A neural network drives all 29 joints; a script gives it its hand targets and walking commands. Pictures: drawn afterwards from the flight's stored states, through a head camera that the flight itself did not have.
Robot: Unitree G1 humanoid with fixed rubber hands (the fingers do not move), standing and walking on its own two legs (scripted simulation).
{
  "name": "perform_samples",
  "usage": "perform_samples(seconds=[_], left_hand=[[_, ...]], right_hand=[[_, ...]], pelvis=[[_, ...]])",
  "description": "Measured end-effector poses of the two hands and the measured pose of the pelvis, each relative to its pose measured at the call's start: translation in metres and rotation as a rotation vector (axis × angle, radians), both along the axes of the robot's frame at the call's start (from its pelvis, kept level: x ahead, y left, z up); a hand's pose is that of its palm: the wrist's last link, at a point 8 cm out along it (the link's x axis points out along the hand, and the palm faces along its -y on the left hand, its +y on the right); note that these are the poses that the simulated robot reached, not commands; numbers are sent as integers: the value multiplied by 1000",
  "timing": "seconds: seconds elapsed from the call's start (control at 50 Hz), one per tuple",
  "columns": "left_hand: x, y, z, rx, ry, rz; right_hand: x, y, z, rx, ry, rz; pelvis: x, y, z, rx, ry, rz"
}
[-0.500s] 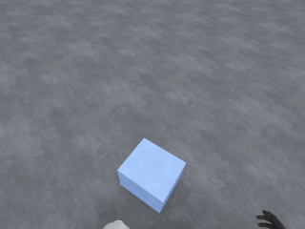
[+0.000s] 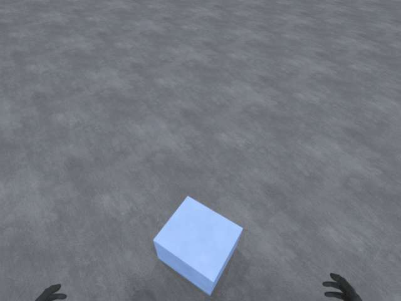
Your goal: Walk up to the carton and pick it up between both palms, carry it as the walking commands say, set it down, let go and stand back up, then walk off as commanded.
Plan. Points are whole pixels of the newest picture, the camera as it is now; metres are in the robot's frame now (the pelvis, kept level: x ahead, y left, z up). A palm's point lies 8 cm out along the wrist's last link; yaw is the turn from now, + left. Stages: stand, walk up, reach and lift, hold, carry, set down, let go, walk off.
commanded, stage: walk up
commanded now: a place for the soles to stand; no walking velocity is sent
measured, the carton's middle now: (198, 244) +0.49 +0.00 -0.66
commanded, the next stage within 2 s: none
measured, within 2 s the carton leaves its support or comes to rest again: neither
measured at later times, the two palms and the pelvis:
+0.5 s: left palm out of the picture +0.07 +0.44 -0.07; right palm out of the picture +0.13 -0.31 -0.09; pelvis +0.00 +0.05 -0.02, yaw -7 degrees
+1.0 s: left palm out of the picture +0.23 +0.54 -0.08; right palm out of the picture +0.04 -0.15 -0.14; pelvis +0.03 +0.21 -0.05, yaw -20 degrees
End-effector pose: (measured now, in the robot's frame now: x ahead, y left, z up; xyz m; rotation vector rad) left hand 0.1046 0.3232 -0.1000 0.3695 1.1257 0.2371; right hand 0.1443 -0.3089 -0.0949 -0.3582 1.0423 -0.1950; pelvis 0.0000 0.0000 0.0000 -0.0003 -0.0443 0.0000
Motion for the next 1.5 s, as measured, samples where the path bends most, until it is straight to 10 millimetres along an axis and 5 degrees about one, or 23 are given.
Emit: perform_samples(seconds=[0.28, 0.4, 0.5, 0.58, 0.74, 0.92, 1.02, 1.18, 1.36, 1.5], left_hand=[[-8, -9, -1, 1, 27, -1], [-37, 53, 18, 203, 108, -28], [-37, 118, 32, 324, 131, -76], [-13, 154, 23, 359, 105, -123], [44, 152, 15, 305, 20, -250], [90, 196, 33, 345, -82, -338], [136, 221, 16, 299, -122, -431], [184, 199, -14, 129, -154, -525], [198, 176, -22, 19, -128, -589], [207, 165, -19, 15, -117, -617]], right_hand=[[-30, -12, -3, 4, 74, -41], [-21, -23, 7, -10, -9, -80], [-17, -3, 3, -41, -22, -72], [-22, 27, -7, -59, -44, -63], [-61, 72, -27, -5, -79, -183], [-80, 133, -43, 30, -59, -262], [-112, 166, -47, -27, -45, -334], [-159, 203, -34, -83, -35, -460], [-174, 224, -14, -130, -33, -497], [-199, 222, -8, -148, -7, -530]], pelvis=[[1, -5, 4, -6, 6, -15], [0, 19, -4, -24, 35, -105], [-1, 52, -17, -27, 41, -129], [0, 83, -32, -9, 32, -154], [12, 119, -40, -1, 24, -248], [24, 177, -42, 5, -2, -323], [31, 220, -56, 29, -3, -360], [36, 247, -56, -8, 3, -440], [39, 263, -42, -9, 9, -495], [31, 260, -37, -28, 9, -545]])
